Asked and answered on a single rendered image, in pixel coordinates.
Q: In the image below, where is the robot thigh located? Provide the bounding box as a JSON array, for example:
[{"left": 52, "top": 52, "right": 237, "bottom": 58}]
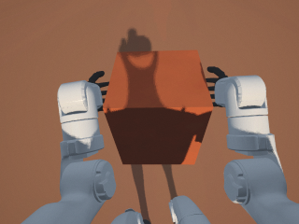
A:
[
  {"left": 111, "top": 211, "right": 144, "bottom": 224},
  {"left": 168, "top": 195, "right": 211, "bottom": 224}
]

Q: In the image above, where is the right robot upper arm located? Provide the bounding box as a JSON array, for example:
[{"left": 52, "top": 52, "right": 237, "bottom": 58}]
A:
[{"left": 223, "top": 158, "right": 299, "bottom": 224}]

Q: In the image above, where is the carton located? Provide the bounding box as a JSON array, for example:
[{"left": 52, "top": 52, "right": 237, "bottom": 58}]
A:
[{"left": 103, "top": 49, "right": 214, "bottom": 165}]

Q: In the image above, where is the left robot forearm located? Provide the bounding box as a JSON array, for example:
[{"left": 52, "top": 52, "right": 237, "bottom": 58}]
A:
[{"left": 57, "top": 80, "right": 105, "bottom": 196}]

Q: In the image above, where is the right robot thigh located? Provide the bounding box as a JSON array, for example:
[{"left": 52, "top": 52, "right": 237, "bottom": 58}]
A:
[{"left": 168, "top": 195, "right": 211, "bottom": 224}]

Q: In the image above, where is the left robot hand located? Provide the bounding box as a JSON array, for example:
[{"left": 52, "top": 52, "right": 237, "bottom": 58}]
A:
[{"left": 88, "top": 71, "right": 109, "bottom": 112}]

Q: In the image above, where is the left robot thigh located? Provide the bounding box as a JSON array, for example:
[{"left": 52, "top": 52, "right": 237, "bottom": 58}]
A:
[{"left": 111, "top": 211, "right": 144, "bottom": 224}]

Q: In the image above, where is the left robot upper arm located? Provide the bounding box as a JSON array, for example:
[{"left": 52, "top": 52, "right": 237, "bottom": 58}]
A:
[{"left": 21, "top": 159, "right": 117, "bottom": 224}]

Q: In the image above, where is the right robot hand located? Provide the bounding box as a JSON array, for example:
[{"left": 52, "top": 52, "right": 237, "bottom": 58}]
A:
[{"left": 206, "top": 66, "right": 228, "bottom": 107}]

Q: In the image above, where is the right robot forearm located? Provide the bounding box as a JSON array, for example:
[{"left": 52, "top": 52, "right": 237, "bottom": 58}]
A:
[{"left": 214, "top": 75, "right": 287, "bottom": 193}]

